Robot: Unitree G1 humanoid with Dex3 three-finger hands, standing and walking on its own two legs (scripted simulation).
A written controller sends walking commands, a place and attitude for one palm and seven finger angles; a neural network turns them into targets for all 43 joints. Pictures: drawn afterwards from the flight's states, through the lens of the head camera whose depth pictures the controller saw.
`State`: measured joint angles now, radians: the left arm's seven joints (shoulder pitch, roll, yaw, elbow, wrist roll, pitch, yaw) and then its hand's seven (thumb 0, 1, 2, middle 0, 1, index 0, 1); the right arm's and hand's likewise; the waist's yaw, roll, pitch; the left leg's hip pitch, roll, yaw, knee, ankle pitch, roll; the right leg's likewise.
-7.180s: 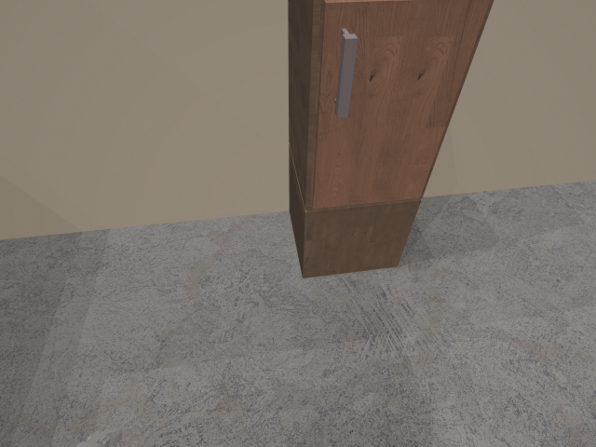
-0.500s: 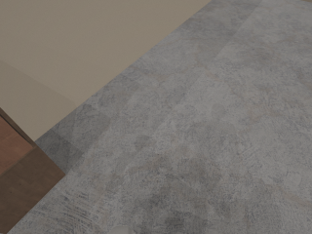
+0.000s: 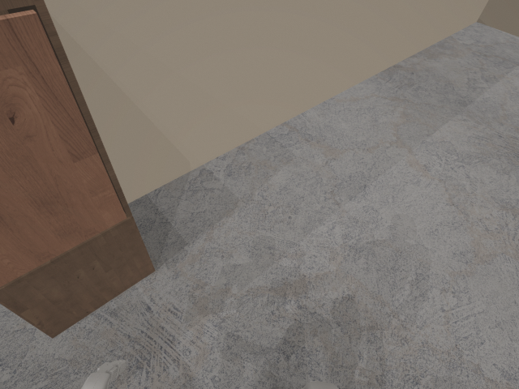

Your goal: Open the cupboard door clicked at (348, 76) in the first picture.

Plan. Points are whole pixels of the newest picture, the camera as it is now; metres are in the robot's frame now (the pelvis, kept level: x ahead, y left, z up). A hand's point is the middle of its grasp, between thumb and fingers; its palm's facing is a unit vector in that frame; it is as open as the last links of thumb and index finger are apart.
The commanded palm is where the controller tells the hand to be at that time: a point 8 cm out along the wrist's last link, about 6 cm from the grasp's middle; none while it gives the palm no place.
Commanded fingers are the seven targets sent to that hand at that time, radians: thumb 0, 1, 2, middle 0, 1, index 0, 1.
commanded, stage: turn to face it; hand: left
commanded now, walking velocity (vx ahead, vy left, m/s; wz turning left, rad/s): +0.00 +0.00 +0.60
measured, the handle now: out of the picture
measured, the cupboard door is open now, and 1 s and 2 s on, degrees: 0 0 0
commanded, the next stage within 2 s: take the last steps up to it in 1.08 s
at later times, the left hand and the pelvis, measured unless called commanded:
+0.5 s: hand out of the picture -0.01 +0.16 -0.14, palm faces +0.33 -0.90 -0.28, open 7.4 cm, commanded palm none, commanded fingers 0.00 0.90 0.90 -0.20 -0.30 -0.20 -0.30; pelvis -0.04 -0.06 +0.00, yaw +20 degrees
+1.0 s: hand out of the picture -0.15 +0.21 -0.17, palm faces +0.58 -0.78 -0.24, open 7.4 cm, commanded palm none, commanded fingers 0.00 0.90 0.90 -0.20 -0.30 -0.20 -0.30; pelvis -0.08 +0.00 +0.00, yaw +33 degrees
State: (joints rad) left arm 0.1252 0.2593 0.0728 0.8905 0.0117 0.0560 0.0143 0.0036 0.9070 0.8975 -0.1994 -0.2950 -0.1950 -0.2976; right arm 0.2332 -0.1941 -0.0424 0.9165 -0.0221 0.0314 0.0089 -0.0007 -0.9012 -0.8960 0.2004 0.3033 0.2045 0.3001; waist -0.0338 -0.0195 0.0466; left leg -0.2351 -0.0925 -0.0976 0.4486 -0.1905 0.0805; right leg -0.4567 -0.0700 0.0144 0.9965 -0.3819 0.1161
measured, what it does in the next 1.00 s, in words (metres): steps on the spot, turning left: right foot, then left foot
